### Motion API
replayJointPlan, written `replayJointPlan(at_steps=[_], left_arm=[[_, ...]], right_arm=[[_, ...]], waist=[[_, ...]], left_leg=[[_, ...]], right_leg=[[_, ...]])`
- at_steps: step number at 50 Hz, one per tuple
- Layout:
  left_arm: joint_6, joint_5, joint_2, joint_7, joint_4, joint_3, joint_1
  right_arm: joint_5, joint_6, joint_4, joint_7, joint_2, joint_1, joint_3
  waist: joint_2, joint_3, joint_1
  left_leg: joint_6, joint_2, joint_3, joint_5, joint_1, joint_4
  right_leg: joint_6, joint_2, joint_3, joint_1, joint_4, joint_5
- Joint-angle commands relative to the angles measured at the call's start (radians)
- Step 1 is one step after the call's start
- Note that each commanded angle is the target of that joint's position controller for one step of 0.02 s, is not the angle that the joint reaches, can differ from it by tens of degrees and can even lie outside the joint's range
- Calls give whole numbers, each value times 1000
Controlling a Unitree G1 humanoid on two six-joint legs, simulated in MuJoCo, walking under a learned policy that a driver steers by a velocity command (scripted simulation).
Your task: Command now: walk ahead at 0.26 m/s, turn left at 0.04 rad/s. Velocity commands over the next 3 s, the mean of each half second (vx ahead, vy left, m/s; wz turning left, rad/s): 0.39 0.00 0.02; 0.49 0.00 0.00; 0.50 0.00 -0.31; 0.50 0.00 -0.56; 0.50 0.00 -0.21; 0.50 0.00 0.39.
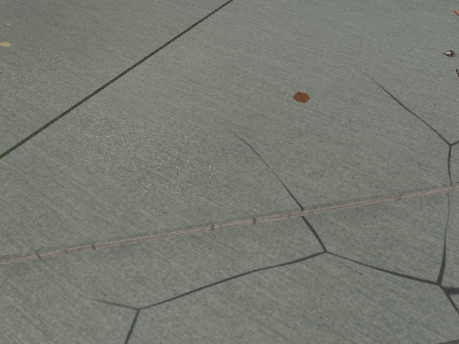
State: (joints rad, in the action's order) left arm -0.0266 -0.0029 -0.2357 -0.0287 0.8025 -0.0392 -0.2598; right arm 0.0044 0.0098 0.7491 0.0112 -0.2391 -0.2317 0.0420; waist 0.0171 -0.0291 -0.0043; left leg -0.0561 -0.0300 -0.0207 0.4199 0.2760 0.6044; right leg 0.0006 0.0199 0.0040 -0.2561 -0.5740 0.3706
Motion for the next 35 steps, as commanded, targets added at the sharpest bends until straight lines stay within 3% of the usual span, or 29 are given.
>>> replayJointPlan(at_steps=[1,2,4,5,6,7,8,9,10,13,16,18,20,21,22,23,24,25,26,27,28,29,30,31,33,35], left_arm=[[-21,-11,-183,-2,-39,-47,-26],[-19,-17,-180,2,-48,-45,-1],[-20,-24,-152,11,-85,-33,102],[-30,-24,-103,14,-113,-18,152],[-52,-22,-73,13,-144,-10,185],[-68,-26,-121,13,-168,-21,209],[-79,-35,-135,20,-160,-28,172],[-85,-37,-123,30,-149,-22,148],[-88,-31,-111,40,-148,-19,156],[-82,-17,-73,71,-164,-6,212],[-82,-14,-26,90,-196,18,293],[-77,-19,-53,91,-205,14,313],[-70,-23,-95,87,-211,2,310],[-69,-22,-115,84,-211,-7,293],[-67,-17,-139,79,-203,-19,250],[-63,-12,-166,71,-173,-38,139],[-61,-12,-217,63,-135,-62,-1],[-53,-9,-279,48,-98,-79,-183],[-54,12,-314,56,-79,-70,-199],[-54,5,-229,52,-85,-58,-156],[-51,-2,-187,48,-84,-43,-99],[-51,-1,-159,50,-90,-33,-30],[-53,12,-141,54,-94,-28,14],[-58,21,-127,54,-90,-24,35],[-72,13,-129,55,-63,-25,31],[-79,9,-132,55,-37,-23,15]], right_arm=[[13,51,-75,-11,-50,63,20],[14,55,-67,-14,-50,45,21],[11,62,-24,-19,-66,-66,29],[7,68,3,-17,-117,-148,44],[6,73,24,-22,-187,-243,63],[-2,79,23,-27,-207,-279,64],[-6,88,18,-24,-176,-266,53],[-5,93,12,-20,-157,-253,48],[-4,90,9,-18,-151,-231,43],[0,70,16,-14,-99,-213,21],[9,63,15,3,-143,-210,27],[12,66,24,5,-191,-233,40],[21,64,30,3,-202,-227,45],[21,61,31,2,-205,-219,46],[21,57,33,2,-213,-210,49],[18,50,34,3,-212,-203,49],[9,45,30,3,-181,-232,36],[-15,48,3,4,-144,-218,19],[1,70,-2,-3,-19,-326,-12],[29,91,2,-8,-125,-231,10],[44,98,-28,-13,-155,-132,19],[33,101,-40,-10,-146,-87,14],[17,96,-39,-9,-132,-73,16],[17,84,-31,-12,-117,-97,15],[14,60,-23,-11,-74,-114,6],[8,44,-44,-3,-73,-69,3]], waist=[[-197,87,-4],[-192,102,12],[-146,120,81],[-15,118,106],[188,96,128],[235,114,142],[149,110,108],[89,89,91],[48,91,79],[64,103,69],[71,111,82],[97,111,81],[104,124,59],[105,112,37],[108,74,4],[102,-2,-60],[56,-106,-116],[-76,-247,-182],[-335,-346,-85],[-207,-251,-122],[-151,-103,-104],[-56,-40,-62],[-63,6,-28],[-95,22,6],[-120,45,35],[-88,83,46]], left_leg=[[-18,2,50,9,143,43],[-32,8,47,4,79,12],[-68,19,13,9,-121,-128],[-108,102,-154,104,-211,-224],[-188,262,-449,172,-348,-376],[-272,372,-641,60,-400,-425],[-281,390,-628,-21,-450,-399],[-258,370,-553,-65,-485,-388],[-229,347,-472,-121,-480,-400],[-166,263,-254,-351,-379,-451],[-136,199,-114,-398,-231,-477],[-131,226,-108,-392,-192,-495],[-118,266,-112,-457,-229,-474],[-104,274,-104,-579,-255,-433],[-86,266,-80,-751,-281,-354],[-63,236,-40,-919,-271,-204],[-25,187,-8,-975,-145,36],[13,116,12,-589,86,389],[54,-42,-66,147,391,692],[47,13,-138,114,488,801],[37,65,-84,34,546,821],[32,124,-59,-59,504,767],[34,148,-49,-110,463,727],[35,169,-54,-140,414,714],[51,170,-30,-142,420,756],[69,183,-30,-170,524,787]], right_leg=[[-188,254,378,4,331,396],[-190,252,371,-51,342,378],[-135,160,228,-202,261,276],[-73,59,91,-301,70,148],[-19,-34,-45,-444,-212,13],[-21,-36,16,-588,-405,154],[-38,5,61,-672,-543,154],[-57,33,70,-717,-592,88],[-66,59,62,-732,-578,23],[-40,75,2,-628,-414,-111],[-9,35,-51,-422,-158,-274],[-7,12,-57,-304,-69,-331],[-32,6,-42,-273,-25,-336],[-50,-6,-44,-238,-7,-326],[-72,-26,-56,-167,10,-315],[-99,-57,-80,-18,20,-309],[-134,-39,-68,251,17,-315],[-196,169,182,546,53,-257],[-333,396,664,722,200,-160],[-315,372,698,599,285,-62],[-292,345,542,463,290,-88],[-263,297,430,314,317,-125],[-251,253,360,202,353,-143],[-244,225,311,127,395,-142],[-261,212,244,54,439,-222],[-265,212,195,28,456,-268]])
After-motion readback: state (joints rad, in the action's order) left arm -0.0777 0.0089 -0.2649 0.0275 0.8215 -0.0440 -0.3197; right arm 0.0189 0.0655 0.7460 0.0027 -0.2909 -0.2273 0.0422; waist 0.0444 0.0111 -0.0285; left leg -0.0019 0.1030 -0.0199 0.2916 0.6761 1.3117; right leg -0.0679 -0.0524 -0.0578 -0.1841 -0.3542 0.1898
